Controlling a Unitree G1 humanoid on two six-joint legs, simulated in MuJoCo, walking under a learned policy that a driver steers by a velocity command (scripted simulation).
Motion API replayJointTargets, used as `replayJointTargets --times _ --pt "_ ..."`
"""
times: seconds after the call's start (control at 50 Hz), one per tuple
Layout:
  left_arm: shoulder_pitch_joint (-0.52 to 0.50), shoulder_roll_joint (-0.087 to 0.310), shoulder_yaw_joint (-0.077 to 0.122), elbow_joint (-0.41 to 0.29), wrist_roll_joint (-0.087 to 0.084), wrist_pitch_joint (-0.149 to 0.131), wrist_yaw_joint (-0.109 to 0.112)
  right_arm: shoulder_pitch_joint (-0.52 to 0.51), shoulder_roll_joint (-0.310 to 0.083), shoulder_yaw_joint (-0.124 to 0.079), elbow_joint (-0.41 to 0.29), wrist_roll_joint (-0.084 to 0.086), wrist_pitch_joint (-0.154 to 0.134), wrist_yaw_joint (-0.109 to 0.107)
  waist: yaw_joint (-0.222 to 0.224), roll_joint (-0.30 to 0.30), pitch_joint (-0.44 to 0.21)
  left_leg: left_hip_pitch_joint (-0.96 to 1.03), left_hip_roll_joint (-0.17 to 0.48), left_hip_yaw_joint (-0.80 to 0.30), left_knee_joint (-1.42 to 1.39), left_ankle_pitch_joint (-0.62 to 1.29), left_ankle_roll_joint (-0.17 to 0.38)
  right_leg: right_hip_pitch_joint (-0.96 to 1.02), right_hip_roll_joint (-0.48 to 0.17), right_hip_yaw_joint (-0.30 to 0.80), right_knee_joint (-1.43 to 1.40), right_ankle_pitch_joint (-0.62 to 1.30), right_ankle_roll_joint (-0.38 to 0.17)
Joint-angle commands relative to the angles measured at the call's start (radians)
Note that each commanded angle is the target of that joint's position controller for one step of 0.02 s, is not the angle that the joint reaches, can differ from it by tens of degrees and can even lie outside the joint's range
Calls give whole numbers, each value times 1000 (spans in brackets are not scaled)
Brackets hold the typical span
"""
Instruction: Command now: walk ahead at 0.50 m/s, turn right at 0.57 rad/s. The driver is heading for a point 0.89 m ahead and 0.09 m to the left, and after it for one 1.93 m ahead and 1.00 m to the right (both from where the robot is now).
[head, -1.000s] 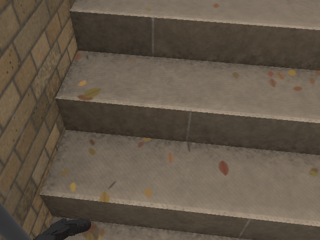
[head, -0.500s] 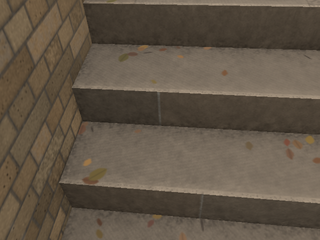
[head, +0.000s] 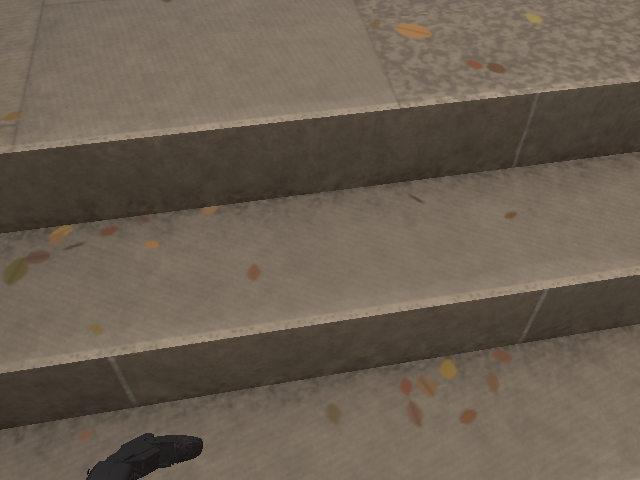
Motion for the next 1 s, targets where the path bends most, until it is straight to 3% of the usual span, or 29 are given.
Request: replayJointTargets --times 0.02,0.04,0.06,0.12,0.2,0.26,0.32,0.38,0.42,0.48,0.5,0.52,0.54,0.56,0.58,0.6,0.62,0.66,0.7,0.74,0.78,0.82,0.86,0.9,0.92,0.94,0.96,0.98,1.0 --pt "408 187 66 146 -2 2 18 -170 -69 -31 -198 -3 -64 70 96 -164 -322 -615 -175 -186 993 -7 88 769 -265 1054 -1032 -403 -62" --pt "370 88 47 196 -2 -16 -2 -295 -1 -9 -276 -12 -62 49 64 -77 -98 -735 -149 -128 1084 -10 118 572 -217 860 -943 -318 -19" --pt "320 15 27 239 12 -29 -13 -329 59 19 -320 -24 -62 36 7 -47 -17 -787 -125 -112 1170 -6 152 468 -151 703 -895 -181 19" --pt "275 -53 15 268 22 -47 -31 -201 115 75 -335 -20 -57 40 -91 -28 37 -941 -104 -91 1240 63 179 448 -66 430 -838 129 73" --pt "332 -8 8 294 61 -37 -16 -271 135 107 -367 -13 -34 23 -88 -94 32 -1149 -103 3 1410 60 107 422 -78 428 -876 246 65" --pt "378 -2 6 331 28 -23 -9 -454 154 138 -447 -24 -43 28 -44 -87 62 -1196 -103 61 1185 112 88 370 -48 425 -951 153 91" --pt "543 22 10 390 10 -16 58 -720 185 170 -532 -19 -57 -1 77 -136 62 -1186 -111 187 939 45 41 475 -125 499 -1161 340 5" --pt "550 41 13 458 1 -17 81 -592 145 145 -459 21 -61 12 30 -143 -47 -1213 -92 155 865 -48 91 938 -215 369 -1157 752 -4" --pt "443 37 0 438 -5 -10 81 -595 88 119 -444 26 -78 36 -48 -145 -122 -737 -195 287 543 -138 167 814 -157 145 -1104 1639 26" --pt "397 200 31 414 26 -39 97 -302 -78 46 -340 29 -31 45 -193 -276 -291 -344 -273 190 140 -409 169 1071 -274 192 -830 2426 -69" --pt "336 203 37 383 38 -40 98 -169 -115 27 -271 17 -12 54 -227 -196 -308 -188 -251 54 -53 -322 191 1040 -262 194 -646 2374 -68" --pt "288 157 31 320 69 -70 82 8 -175 11 -186 -48 7 64 -229 96 -317 77 -162 -287 -229 -163 250 763 -177 224 -356 1823 -62" --pt "249 -21 8 281 78 -109 10 57 -109 21 -115 -103 44 39 -158 498 -288 263 40 -853 -606 77 438 316 155 259 245 435 60" --pt "249 8 22 254 47 -146 -58 61 49 53 -71 -103 44 8 -111 261 -258 200 93 -1030 -693 -225 414 129 149 400 677 345 32" --pt "114 -34 9 158 20 -158 -77 24 74 62 -47 -67 32 16 -73 97 -85 61 85 -898 -670 -317 352 -27 131 415 851 349 1" --pt "63 -78 -14 103 25 -158 -79 -37 88 66 -28 -43 19 36 -5 -56 28 -63 46 -701 -616 -256 304 -124 94 366 912 339 -19" --pt "87 -105 -30 91 25 -149 -69 -75 122 77 -16 -45 13 48 48 -118 65 -105 -15 -527 -574 -176 246 -205 75 342 973 339 -33" --pt "147 -156 -68 61 13 -141 -46 -118 124 83 -16 -39 28 75 119 -127 99 -187 -85 -295 -575 -67 175 -303 35 263 1032 315 -20" --pt "116 -134 -83 10 4 -131 -33 -167 100 83 -33 -31 23 87 149 -68 116 -330 -131 -173 -633 -54 148 -309 -31 161 869 328 11" --pt "-59 -171 -110 -74 37 -127 -7 -59 52 72 -6 -19 10 65 77 46 89 -399 -151 -209 -707 31 183 -301 -44 32 846 376 61" --pt "-123 -193 -121 -98 32 -125 1 109 47 69 40 -31 16 45 -1 116 59 -188 -117 -301 -688 0 202 -500 -88 33 875 408 90" --pt "-338 -202 -145 -200 27 -149 -5 278 62 61 68 2 39 8 -91 84 29 -64 -100 -360 -701 77 190 -527 -104 19 588 363 116" --pt "-532 -211 -167 -297 40 -167 9 305 45 45 50 33 37 -38 -97 70 -28 -249 -65 -331 -914 386 198 2 -72 -61 64 219 134" --pt "-268 -58 -62 -228 11 -157 60 242 -59 23 42 -11 -30 -36 81 244 -356 -112 -74 -241 -733 1590 187 567 96 -121 13 196 90" --pt "13 79 -3 -152 10 -133 65 76 -227 -24 -21 -16 -32 -34 240 427 -407 137 -33 -288 -520 1772 214 555 45 93 -209 0 40" --pt "307 205 54 -60 12 -131 45 -112 -244 -41 -74 -13 -41 -36 369 368 -489 130 -21 -331 -276 1662 228 739 -43 318 -329 -28 -29" --pt "465 301 92 27 52 -121 39 -85 -104 -19 -120 -33 -68 -8 305 -70 -661 -171 -149 -274 35 1141 232 1118 -282 708 -562 128 -156" --pt "461 269 96 66 55 -86 61 -99 40 2 -134 -54 -74 36 275 -452 -688 -533 -348 -303 618 -43 165 1235 -463 1299 -981 2 -285" --pt "357 133 71 105 14 -51 91 -225 41 -11 -200 -45 -73 87 226 -276 -454 -729 -300 -328 1031 -98 160 1028 -463 1287 -1021 -217 -217"
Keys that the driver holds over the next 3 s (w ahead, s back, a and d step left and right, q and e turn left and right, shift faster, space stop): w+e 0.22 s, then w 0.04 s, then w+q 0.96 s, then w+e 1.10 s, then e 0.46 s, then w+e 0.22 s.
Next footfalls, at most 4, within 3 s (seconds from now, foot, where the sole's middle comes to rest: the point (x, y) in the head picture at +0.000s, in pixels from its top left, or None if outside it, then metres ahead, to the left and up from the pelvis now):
0.50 left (338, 446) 0.44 0.00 -0.48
0.94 right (443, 239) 0.73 -0.18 -0.31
1.44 left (219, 80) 0.94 0.20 -0.14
2.06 right None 1.29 0.02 -0.14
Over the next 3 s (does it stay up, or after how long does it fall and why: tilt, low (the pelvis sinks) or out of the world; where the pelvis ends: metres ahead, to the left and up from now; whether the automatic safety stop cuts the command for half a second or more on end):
stays up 1.48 0.05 0.63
